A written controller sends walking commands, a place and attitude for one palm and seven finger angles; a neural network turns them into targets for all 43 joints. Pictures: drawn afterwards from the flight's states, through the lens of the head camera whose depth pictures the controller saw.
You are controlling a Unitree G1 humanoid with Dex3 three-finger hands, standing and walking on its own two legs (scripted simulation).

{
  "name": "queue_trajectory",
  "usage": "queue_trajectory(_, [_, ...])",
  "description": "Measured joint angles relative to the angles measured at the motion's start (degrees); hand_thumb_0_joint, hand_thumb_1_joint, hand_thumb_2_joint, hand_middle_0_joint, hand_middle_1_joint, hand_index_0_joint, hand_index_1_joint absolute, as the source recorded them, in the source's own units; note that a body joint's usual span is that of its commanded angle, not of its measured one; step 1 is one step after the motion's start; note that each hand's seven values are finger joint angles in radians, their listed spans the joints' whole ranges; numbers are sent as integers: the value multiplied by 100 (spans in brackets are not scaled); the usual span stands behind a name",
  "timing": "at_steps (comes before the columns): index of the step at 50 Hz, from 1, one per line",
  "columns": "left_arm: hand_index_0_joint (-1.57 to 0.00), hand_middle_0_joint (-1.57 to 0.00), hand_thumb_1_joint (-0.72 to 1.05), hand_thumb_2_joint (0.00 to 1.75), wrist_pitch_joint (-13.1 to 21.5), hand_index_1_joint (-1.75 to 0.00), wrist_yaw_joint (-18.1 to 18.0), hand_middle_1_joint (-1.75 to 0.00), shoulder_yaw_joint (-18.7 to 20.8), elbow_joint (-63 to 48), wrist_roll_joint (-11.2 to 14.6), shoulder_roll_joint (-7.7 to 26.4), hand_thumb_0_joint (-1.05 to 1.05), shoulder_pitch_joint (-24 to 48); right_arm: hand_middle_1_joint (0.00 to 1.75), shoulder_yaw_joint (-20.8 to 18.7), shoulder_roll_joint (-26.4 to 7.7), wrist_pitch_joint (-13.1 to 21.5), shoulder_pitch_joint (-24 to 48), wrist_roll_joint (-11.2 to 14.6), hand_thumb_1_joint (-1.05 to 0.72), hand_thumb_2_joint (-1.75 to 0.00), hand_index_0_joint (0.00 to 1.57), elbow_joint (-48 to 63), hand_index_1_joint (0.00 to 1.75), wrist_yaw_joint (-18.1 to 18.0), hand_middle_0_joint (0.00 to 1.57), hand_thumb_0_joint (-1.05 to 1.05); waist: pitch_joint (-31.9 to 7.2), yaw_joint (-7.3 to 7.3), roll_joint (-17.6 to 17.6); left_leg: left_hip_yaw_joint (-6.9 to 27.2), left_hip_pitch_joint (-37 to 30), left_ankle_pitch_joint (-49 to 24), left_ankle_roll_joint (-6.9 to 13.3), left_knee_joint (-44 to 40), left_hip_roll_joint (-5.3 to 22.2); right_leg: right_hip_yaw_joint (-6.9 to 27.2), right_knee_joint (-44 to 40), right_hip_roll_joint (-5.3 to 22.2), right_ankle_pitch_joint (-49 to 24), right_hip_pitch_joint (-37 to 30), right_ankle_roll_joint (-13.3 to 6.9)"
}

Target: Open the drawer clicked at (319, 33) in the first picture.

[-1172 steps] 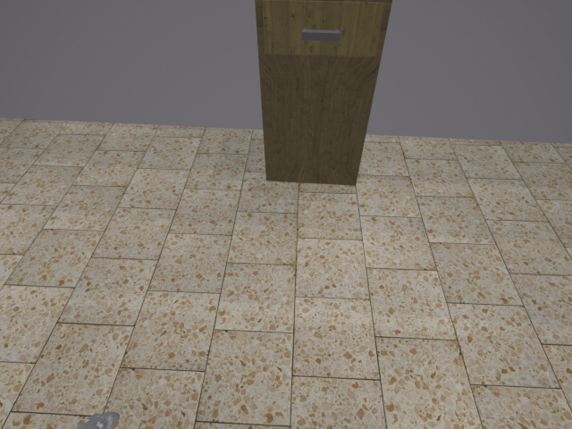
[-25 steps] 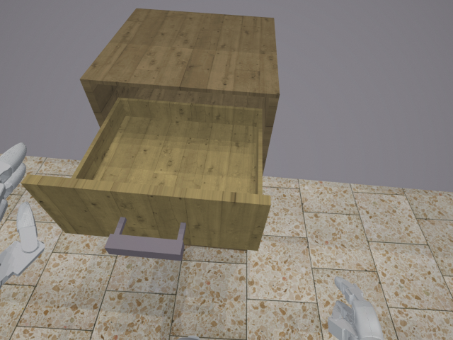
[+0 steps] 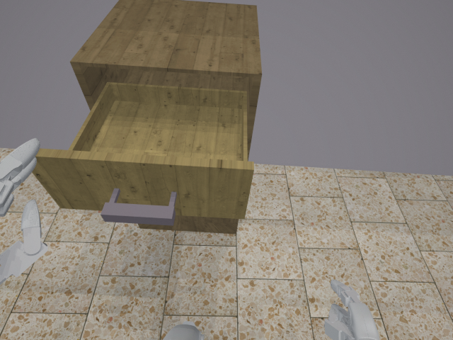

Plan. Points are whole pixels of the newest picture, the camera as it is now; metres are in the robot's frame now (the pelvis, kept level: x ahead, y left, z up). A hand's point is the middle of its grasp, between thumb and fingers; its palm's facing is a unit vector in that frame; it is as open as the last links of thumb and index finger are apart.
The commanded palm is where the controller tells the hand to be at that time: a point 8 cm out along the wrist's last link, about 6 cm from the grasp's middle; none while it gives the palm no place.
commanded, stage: step back with the hand held close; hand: left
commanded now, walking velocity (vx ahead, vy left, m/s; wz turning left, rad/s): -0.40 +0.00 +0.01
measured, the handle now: (142, 204) +0.36 +0.19 +0.00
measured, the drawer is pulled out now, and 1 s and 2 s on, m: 0.30 0.30 0.30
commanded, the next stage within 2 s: stop stepping back and stand still in 0.14 s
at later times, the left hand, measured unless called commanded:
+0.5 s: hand out of the picture +0.05 +0.21 +0.18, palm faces +0.34 -0.81 -0.47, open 7.4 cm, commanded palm +0.00 +0.25 +0.20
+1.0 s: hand out of the picture -0.01 +0.20 +0.18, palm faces +0.41 -0.79 -0.46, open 7.4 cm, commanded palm -0.07 +0.25 +0.20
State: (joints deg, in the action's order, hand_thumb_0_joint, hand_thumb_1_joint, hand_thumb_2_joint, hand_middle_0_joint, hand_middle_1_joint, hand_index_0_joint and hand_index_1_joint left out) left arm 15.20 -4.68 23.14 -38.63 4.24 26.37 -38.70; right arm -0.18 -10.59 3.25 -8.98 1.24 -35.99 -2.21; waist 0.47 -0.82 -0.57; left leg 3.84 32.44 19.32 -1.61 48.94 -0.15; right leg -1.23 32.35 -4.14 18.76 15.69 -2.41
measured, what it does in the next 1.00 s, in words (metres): walks backwards: left foot, then right foot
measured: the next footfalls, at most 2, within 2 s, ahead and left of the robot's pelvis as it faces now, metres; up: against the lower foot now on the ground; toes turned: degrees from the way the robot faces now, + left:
left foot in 0.12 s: +0.04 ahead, +0.12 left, +0.00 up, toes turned +1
right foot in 0.40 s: -0.12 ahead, -0.13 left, +0.00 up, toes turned +7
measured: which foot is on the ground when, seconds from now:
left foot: up 0.00-0.10, down 0.12-0.42, up 0.44-0.64, down 0.66-0.86, up 0.88-1.00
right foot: down 0.00-0.14, up 0.16-0.38, down 0.40-1.00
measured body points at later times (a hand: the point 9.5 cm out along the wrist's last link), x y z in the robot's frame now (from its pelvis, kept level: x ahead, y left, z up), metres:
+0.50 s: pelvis -0.13 -0.02 +0.00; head -0.13 -0.02 +0.45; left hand +0.03 +0.25 +0.21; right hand +0.03 -0.25 -0.09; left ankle -0.08 +0.10 -0.68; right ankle -0.13 -0.12 -0.73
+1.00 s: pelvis -0.19 -0.04 +0.01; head -0.20 -0.05 +0.46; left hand -0.04 +0.24 +0.20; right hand -0.04 -0.26 -0.09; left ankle -0.18 +0.09 -0.68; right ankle -0.15 -0.10 -0.73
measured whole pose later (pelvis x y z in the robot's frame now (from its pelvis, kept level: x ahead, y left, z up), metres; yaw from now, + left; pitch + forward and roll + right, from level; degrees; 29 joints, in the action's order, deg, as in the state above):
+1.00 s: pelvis -0.19 -0.04 +0.01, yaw +2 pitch -2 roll +1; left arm 12.4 -8.6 20.0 -31.0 1.8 20.1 -37.2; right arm -0.4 -10.9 2.0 -14.0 0.4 -36.9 -1.9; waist -0.3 -1.0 -0.4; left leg -1.1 22.9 21.4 0.3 49.9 0.1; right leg -5.6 28.8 -1.2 12.6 15.0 -5.1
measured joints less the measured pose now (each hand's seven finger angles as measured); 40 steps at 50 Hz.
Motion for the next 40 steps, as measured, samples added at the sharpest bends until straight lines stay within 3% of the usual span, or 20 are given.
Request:
queue_trajectory(3, [-22,-22,88,90,-84,-30,-145,-30,73,236,-89,-135,1,48,30,-31,-55,-206,-89,-33,-91,-90,20,-90,30,-145,20,1,-205,-38,203,-176,-461,449,-30,-19,-101,54,-87,201,-100,53,66])
queue_trajectory(5, [-22,-22,89,90,-189,-30,-250,-30,94,342,-108,-207,1,211,30,-32,-149,-282,-85,-24,-91,-90,20,-6,30,-204,20,1,-185,-85,219,-272,-972,-297,9,-1075,-4,-5,-14,254,-134,179,121])
queue_trajectory(6, [-22,-21,89,90,-238,-30,-286,-30,80,342,-100,-224,1,310,30,-64,-202,-289,-59,-19,-91,-90,20,55,30,-210,20,1,-130,-114,180,-291,-1128,-708,143,-1483,55,-73,98,251,-117,283,153])
queue_trajectory(9, [-22,-21,89,90,-297,-30,-286,-30,92,333,-58,-202,2,471,30,-138,-66,-201,161,-59,-91,-90,20,91,30,-101,19,1,124,6,500,-515,-1082,-624,292,-1619,-59,167,861,353,400,726,252])
queue_trajectory(13, [-21,-21,89,90,-395,-30,-255,-30,-44,-94,-39,-253,2,216,30,-49,110,107,250,-168,-91,-90,20,230,30,68,19,1,217,48,442,-569,-979,-880,239,-1824,155,197,1860,188,836,1039,363])
queue_trajectory(17, [-21,-21,89,90,-316,-30,-243,-30,29,-406,-12,-118,2,16,30,96,236,190,211,-165,-91,-90,20,321,30,147,20,1,168,68,300,-549,-809,-1135,127,-1870,367,2,1332,227,827,663,388])
queue_trajectory(20, [-22,-21,89,90,-326,-30,-271,-30,224,-316,-3,46,2,1,30,210,228,142,92,-112,-91,-90,20,435,30,123,20,1,137,26,191,-480,-549,-1044,65,-1552,394,-150,116,325,157,41,300])
queue_trajectory(23, [-22,-21,89,90,-405,-30,-247,-30,81,15,-38,-82,2,148,30,172,110,-52,-69,-50,-91,-90,21,297,30,97,20,1,183,-5,-10,-206,-268,71,45,-388,244,-318,112,289,-168,-8,64])
queue_trajectory(25, [-22,-21,89,90,-476,-30,-283,-30,-44,218,-57,-309,1,90,30,133,29,-192,-262,-52,-91,-90,21,133,30,96,20,1,23,42,92,-242,-163,235,56,706,-4,-214,30,402,-214,-11,23])
queue_trajectory(27, [-22,-21,89,90,-496,-30,-337,-30,-142,450,-112,-514,1,17,30,87,-58,-273,-460,-72,-91,-90,21,10,30,54,20,1,-161,10,178,-383,-333,220,102,935,-84,-155,-158,500,-343,-26,41])
queue_trajectory(29, [-22,-21,89,90,-509,-30,-385,-30,-240,642,-194,-609,1,43,30,19,-155,-255,-642,-71,-91,-90,21,-63,30,-7,20,1,-277,-18,244,-509,-738,300,197,375,-49,-156,-310,571,-477,-10,58])
queue_trajectory(33, [-22,-21,89,90,-473,-30,-473,-30,-381,572,-289,-637,2,167,30,-139,-426,-8,-858,-96,-91,-90,20,-47,30,-110,20,1,-258,-101,158,-530,-1872,264,433,-1826,152,-326,-198,554,-542,205,94])
queue_trajectory(34, [-22,-21,89,90,-437,-30,-487,-30,-356,502,-281,-580,2,212,30,-198,-434,58,-826,-107,-91,-90,20,-49,30,-135,20,1,-159,-135,192,-516,-1927,-105,379,-2059,143,-333,-10,580,-472,302,112])
queue_trajectory(36, [-22,-21,89,90,-417,-30,-494,-30,-241,400,-288,-417,2,248,30,-248,-356,123,-751,-110,-91,-90,20,-36,30,-138,20,1,21,-126,346,-569,-1894,-382,183,-1936,70,-212,519,597,84,457,171])
queue_trajectory(38, [-22,-21,89,90,-406,-30,-484,-30,-112,335,-306,-283,2,166,30,-239,-266,200,-747,-109,-91,-90,20,12,30,-101,19,1,17,-170,332,-554,-1858,-406,107,-1874,83,-215,984,507,476,555,198])
queue_trajectory(40, [-22,-21,89,90,-385,-30,-482,-30,-12,273,-283,-179,2,71,30,-178,-184,264,-760,-86,-91,-90,20,57,30,-62,19,1,-23,-195,255,-510,-1802,-380,67,-1792,121,-310,800,418,518,410,228])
